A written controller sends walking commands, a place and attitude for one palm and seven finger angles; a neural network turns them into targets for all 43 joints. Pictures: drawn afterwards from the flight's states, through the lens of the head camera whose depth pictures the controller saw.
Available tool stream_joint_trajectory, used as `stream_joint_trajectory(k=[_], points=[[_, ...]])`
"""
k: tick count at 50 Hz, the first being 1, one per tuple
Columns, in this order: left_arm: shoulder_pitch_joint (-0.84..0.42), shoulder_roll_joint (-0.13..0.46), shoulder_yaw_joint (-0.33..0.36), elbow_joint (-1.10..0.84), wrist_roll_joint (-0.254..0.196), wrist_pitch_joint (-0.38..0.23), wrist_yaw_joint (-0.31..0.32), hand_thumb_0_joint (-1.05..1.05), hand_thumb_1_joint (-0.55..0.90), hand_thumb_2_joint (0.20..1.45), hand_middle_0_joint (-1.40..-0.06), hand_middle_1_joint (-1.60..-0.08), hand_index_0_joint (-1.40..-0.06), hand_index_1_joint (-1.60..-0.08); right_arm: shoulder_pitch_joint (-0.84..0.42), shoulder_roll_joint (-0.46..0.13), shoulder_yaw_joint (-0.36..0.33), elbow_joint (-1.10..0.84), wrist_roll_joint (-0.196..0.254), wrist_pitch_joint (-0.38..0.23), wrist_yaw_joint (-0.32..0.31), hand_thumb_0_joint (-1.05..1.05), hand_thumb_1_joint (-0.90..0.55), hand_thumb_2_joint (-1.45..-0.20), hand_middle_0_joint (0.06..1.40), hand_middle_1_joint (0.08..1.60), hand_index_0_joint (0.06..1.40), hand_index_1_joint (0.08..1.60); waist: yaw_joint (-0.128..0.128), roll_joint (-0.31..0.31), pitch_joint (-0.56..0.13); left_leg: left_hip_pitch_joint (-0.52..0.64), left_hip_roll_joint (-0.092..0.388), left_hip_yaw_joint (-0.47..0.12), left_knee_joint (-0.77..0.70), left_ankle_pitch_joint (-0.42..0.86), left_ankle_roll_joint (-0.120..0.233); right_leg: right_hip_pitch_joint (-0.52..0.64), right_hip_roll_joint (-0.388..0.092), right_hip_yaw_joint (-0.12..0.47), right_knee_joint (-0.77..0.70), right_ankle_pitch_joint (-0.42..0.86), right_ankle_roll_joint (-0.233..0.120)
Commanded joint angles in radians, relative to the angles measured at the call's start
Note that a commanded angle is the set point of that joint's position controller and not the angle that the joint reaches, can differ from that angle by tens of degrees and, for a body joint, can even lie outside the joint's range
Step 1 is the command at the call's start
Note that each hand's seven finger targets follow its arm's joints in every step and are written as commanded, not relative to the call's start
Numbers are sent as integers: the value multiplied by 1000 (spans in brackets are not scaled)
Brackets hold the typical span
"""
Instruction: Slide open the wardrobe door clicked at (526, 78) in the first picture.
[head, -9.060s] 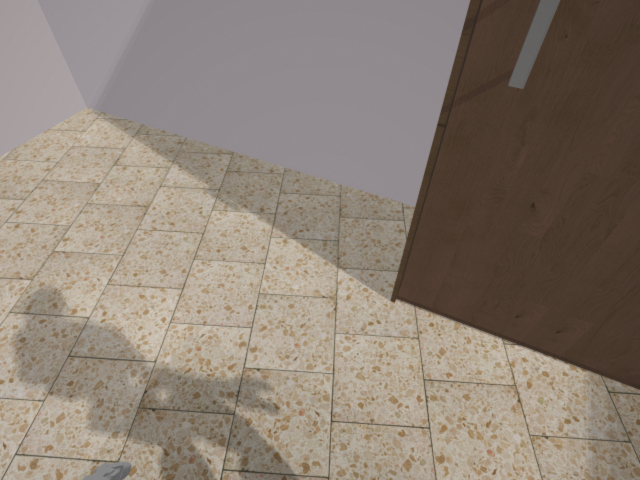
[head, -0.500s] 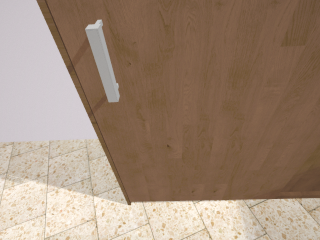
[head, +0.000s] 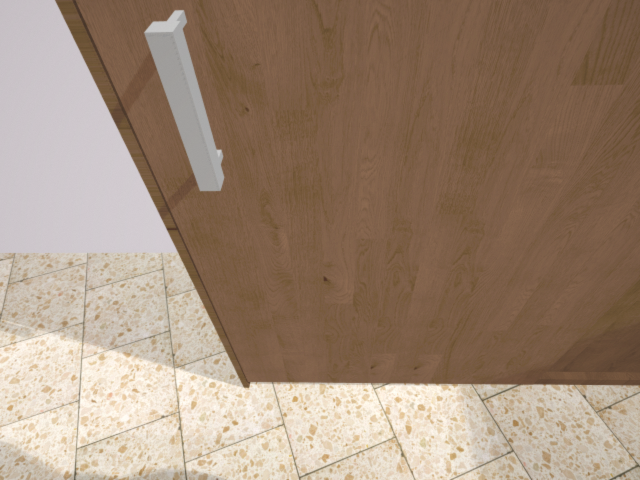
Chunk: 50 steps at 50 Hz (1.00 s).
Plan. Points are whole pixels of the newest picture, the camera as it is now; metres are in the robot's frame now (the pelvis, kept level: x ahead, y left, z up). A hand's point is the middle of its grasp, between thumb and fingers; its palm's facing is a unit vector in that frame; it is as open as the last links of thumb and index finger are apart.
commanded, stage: look again from close up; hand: left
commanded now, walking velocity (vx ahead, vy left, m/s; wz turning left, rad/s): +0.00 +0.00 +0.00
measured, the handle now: (196, 108) +0.48 +0.18 +0.23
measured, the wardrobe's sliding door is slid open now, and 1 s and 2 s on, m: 0.00 0.00 0.00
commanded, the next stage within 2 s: raise the hand with hooked fingers in 0.40 s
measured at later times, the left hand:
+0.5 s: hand out of the picture -0.01 +0.16 -0.17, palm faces +0.05 -0.98 -0.20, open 7.3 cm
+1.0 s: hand (140, 476) +0.13 +0.21 -0.01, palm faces +0.17 -0.99 -0.02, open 9.0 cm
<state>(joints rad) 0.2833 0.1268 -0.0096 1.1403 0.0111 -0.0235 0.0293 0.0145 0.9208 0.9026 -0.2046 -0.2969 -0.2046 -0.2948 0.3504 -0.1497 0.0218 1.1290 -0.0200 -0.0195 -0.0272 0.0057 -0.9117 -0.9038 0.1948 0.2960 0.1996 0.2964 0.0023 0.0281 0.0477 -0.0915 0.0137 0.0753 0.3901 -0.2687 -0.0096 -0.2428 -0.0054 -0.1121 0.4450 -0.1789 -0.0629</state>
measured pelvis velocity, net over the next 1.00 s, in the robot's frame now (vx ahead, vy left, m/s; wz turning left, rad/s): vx -0.01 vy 0.03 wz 0.02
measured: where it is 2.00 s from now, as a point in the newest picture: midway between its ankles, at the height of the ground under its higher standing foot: outside the picture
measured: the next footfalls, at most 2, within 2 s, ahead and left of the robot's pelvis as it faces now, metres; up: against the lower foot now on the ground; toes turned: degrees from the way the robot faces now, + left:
none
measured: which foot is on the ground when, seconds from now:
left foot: down 0.00-1.00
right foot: down 0.00-1.00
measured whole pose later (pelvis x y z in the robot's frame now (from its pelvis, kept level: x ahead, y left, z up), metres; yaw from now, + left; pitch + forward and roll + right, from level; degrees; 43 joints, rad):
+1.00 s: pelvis -0.01 +0.03 -0.04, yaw +1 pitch +3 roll +0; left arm 0.64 0.20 0.07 -0.11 -0.19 -0.30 -0.11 0.02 0.52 0.74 -0.24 -0.55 -0.24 -0.54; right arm 0.15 -0.29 -0.06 0.42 0.02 -0.22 -0.03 0.01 -0.91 -0.90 0.19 0.30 0.20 0.30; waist 0.06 -0.05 -0.05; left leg -0.42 0.00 0.05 0.82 -0.46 0.03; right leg -0.53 -0.04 -0.11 0.79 -0.32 -0.03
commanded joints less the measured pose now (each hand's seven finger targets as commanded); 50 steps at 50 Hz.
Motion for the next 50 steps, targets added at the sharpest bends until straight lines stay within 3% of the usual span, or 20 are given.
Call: stream_joint_trajectory(k=[1, 24, 25, 26, 27, 28, 29, 30, 31, 33, 34, 35, 36, 37, 39, 42, 43, 45, 47, 50], points=[[54, 109, 22, -24, -5, -18, 6, 0, 900, 900, -200, -300, -200, -300, 91, -49, -11, -13, 5, -12, -7, 0, -900, -900, 200, 300, 200, 300, -6, -32, 34, -120, 78, -70, -78, 42, 28, 72, -132, 183, -121, -1, -6], [66, 101, 28, -34, -2, -14, 7, 0, 900, 900, -200, -300, -200, -300, 96, -30, -15, -8, 4, -9, -9, 0, -900, -900, 200, 300, 200, 300, 0, -41, 56, -130, 76, -70, -77, 33, 27, 70, -126, 176, -148, -55, 0], [179, 145, 38, 1, 8, -34, 47, 0, 900, 900, -200, -300, -200, -300, -39, -91, -38, -59, 14, -23, 0, 0, -900, -900, 200, 300, 200, 300, 57, -160, 3, -205, 80, 9, 162, -6, 1, 159, -176, 225, -75, 638, 102], [-602, 306, 52, -1478, -225, -263, 19, 0, 877, 890, -202, -315, -202, -315, -92, -292, -39, -442, 57, -185, -54, 0, -900, -900, 200, 300, 200, 300, -80, 107, -462, 13, -18, -43, 9, 126, 42, 232, -116, 237, -12, 295, 50], [-484, 403, 150, -1433, -181, -228, 86, 0, 853, 880, -203, -330, -203, -330, -209, -195, -8, -408, 66, -254, -78, 0, -900, -900, 200, 300, 200, 300, -24, 248, -354, 4, -12, -5, 21, 104, 33, 194, -66, 232, -10, 81, 32], [-209, 236, 60, -1261, -152, -168, 117, 0, 830, 870, -205, -345, -205, -345, -166, -216, -30, -388, 44, -282, -74, 0, -900, -900, 200, 300, 200, 300, -22, 240, -333, -79, -14, -30, -20, 31, 28, 181, -62, 162, -4, -51, 16], [67, 10, -52, -1022, -150, -66, 125, 0, 807, 860, -207, -360, -207, -360, -140, -147, -23, -371, 73, -294, -70, 0, -900, -900, 200, 300, 200, 300, -25, 87, -166, -166, -1, -68, -24, 25, 36, 101, -40, 137, -23, -48, 25], [1, -6, -64, -1190, -198, -67, 107, 0, 783, 850, -208, -375, -208, -375, -151, -188, -32, -429, 89, -315, -72, 0, -900, -900, 200, 300, 200, 300, -23, 15, -106, -176, 2, -90, -5, -13, 39, 48, -50, 128, -31, -118, 45], [-10, 53, -36, -1294, -211, -116, 92, 0, 760, 840, -210, -390, -210, -390, -167, -209, -42, -460, 91, -341, -80, 0, -900, -900, 200, 300, 200, 300, -25, -71, -115, -165, -1, -77, 34, -54, 41, -8, -56, 135, -58, -227, 60], [16, 89, 12, -1269, -191, -204, 69, 0, 713, 820, -213, -420, -213, -420, -155, -220, -62, -504, 61, -369, -80, 0, -900, -900, 200, 300, 200, 300, -35, -269, -71, -251, -24, -69, 127, -67, 42, -89, -60, 161, -75, -377, 70], [115, 31, 5, -1169, -205, -240, 35, 0, 690, 810, -215, -435, -215, -435, -168, -206, -72, -529, 52, -376, -69, 0, -900, -900, 200, 300, 200, 300, -15, -349, -1, -338, -24, -79, 166, -82, 34, -132, -66, 167, -57, -425, 74], [246, 5, 27, -1084, -224, -291, -14, 0, 667, 800, -217, -450, -217, -450, -170, -210, -82, -552, 45, -373, -54, 0, -900, -900, 200, 300, 200, 300, 16, -431, 17, -412, -25, -85, 191, -90, 24, -141, -66, 164, -26, -435, 77], [380, -5, 55, -1043, -253, -354, -74, 0, 643, 790, -218, -465, -218, -465, -191, -214, -91, -578, 44, -365, -36, 0, -900, -900, 200, 300, 200, 300, 41, -458, 12, -466, -28, -79, 216, -101, 14, -130, -63, 160, 9, -421, 77], [489, 36, 126, -1015, -272, -405, -140, 0, 620, 780, -220, -480, -220, -480, -209, -227, -103, -605, 44, -342, -7, 0, -900, -900, 200, 300, 200, 300, 77, -352, -8, -459, -37, -65, 231, -73, 1, -96, -61, 152, 56, -330, 60], [482, 114, 197, -1080, -297, -472, -258, 0, 573, 760, -223, -510, -223, -510, -271, -249, -112, -691, 40, -308, 26, 0, -900, -900, 200, 300, 200, 300, 67, -243, -82, -470, -58, -35, 288, -59, -1, -48, -72, 150, 127, -161, 43], [443, 188, 229, -1236, -239, -358, -255, 0, 503, 730, -228, -555, -228, -555, -323, -235, -110, -774, 56, -233, 27, 0, -900, -900, 200, 300, 200, 300, 101, 16, -102, -466, -70, 3, 275, -40, 17, -76, -59, 124, 165, -144, 22], [366, 140, 160, -1359, -238, -330, -242, 0, 480, 720, -230, -570, -230, -570, -329, -223, -94, -821, 60, -217, 23, 0, -900, -900, 200, 300, 200, 300, 82, 31, -96, -461, -67, 5, 257, -48, 24, -95, -51, 104, 175, -153, 22], [238, 161, 186, -1525, -241, -339, -181, 0, 433, 700, -233, -600, -233, -600, -281, -196, -86, -847, 55, -214, 3, 0, -900, -900, 200, 300, 200, 300, 59, 44, -176, -439, -51, -14, 262, -33, 30, -105, -35, 100, 199, -144, 26], [87, 208, 221, -1704, -233, -413, -113, 0, 387, 680, -237, -630, -237, -630, -192, -191, -85, -827, 36, -224, -10, 0, -900, -900, 200, 300, 200, 300, 26, 62, -264, -380, -31, -52, 285, 19, 33, -120, -12, 88, 247, -68, 34], [39, 123, 91, -1763, -219, -522, -104, 0, 317, 650, -242, -675, -242, -675, -145, -188, -64, -774, 39, -257, -13, 0, -900, -900, 200, 300, 200, 300, -26, 101, -255, -311, -15, -91, 315, 88, 28, -192, 4, 66, 271, 2, 32]])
